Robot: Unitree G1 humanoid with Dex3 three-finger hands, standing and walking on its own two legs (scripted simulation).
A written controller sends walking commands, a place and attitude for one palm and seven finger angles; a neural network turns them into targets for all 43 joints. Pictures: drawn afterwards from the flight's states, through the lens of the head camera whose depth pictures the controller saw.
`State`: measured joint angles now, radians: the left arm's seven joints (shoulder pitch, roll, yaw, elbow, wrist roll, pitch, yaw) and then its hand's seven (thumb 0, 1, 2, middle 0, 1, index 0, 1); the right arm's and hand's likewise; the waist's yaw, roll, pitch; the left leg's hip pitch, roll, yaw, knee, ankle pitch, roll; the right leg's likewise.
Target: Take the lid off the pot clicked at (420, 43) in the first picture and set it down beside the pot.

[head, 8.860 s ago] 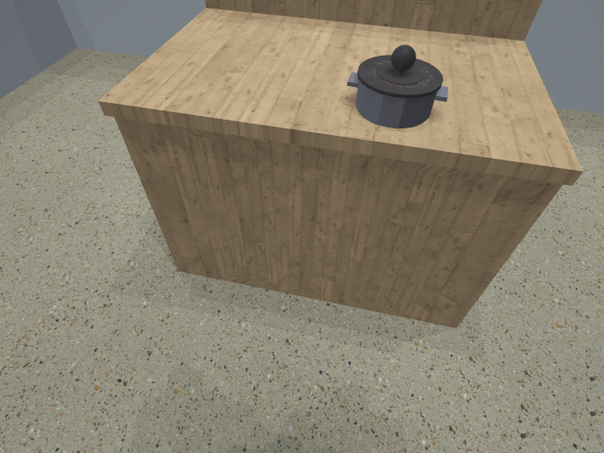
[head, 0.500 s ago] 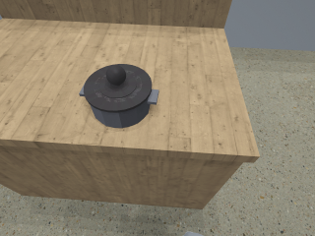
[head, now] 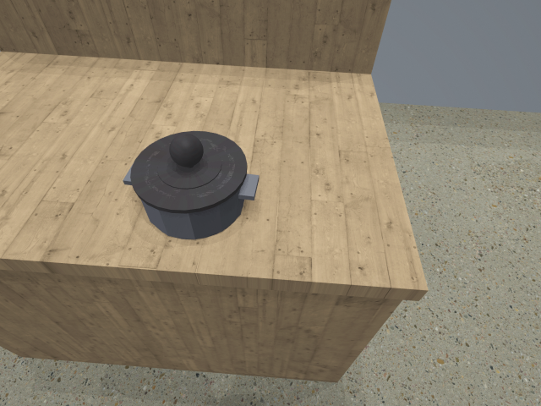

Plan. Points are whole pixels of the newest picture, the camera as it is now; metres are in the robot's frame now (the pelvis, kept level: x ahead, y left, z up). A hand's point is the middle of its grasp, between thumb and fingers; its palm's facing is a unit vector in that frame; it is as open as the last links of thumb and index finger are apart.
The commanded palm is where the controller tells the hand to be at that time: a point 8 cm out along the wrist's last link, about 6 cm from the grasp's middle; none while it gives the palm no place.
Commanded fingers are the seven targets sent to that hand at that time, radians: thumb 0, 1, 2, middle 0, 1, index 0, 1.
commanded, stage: come to a stop and stand still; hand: left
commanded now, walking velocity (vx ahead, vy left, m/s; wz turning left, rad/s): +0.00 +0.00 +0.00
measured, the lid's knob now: (186, 150) +0.47 +0.17 +0.12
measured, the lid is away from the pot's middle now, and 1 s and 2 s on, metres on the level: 0.00 0.00 0.00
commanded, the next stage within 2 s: look again from close up in 0.40 s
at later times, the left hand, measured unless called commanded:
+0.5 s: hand out of the picture -0.01 +0.18 -0.17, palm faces +0.01 -0.97 -0.22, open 7.4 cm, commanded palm none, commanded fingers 0.00 0.90 0.90 -0.20 -0.30 -0.20 -0.30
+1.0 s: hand out of the picture +0.00 +0.17 -0.17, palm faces +0.00 -0.97 -0.23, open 7.3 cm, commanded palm none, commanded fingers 0.00 0.90 0.90 -0.20 -0.30 -0.20 -0.30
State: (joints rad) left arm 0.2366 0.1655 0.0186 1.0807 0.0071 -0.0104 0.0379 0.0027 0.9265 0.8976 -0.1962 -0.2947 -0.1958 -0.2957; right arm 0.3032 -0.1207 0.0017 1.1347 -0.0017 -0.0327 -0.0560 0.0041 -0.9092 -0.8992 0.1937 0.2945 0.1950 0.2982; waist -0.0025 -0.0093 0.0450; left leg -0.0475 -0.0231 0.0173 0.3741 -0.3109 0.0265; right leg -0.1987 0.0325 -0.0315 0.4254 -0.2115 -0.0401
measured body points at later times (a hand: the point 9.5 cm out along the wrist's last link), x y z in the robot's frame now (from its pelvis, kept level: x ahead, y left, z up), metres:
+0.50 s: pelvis -0.01 +0.01 -0.01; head +0.00 -0.01 +0.44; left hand -0.01 +0.23 -0.16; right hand -0.02 -0.20 -0.18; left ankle -0.07 +0.10 -0.74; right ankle +0.01 -0.09 -0.74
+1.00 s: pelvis -0.01 -0.01 +0.00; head +0.01 -0.03 +0.44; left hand +0.00 +0.22 -0.15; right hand -0.03 -0.22 -0.17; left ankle -0.07 +0.10 -0.74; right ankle +0.01 -0.09 -0.74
